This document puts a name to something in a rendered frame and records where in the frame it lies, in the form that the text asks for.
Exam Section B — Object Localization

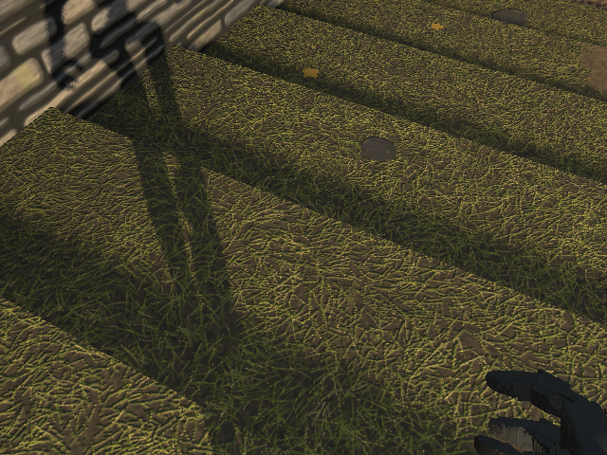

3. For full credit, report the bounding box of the right robot hand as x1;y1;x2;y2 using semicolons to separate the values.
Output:
474;370;607;455

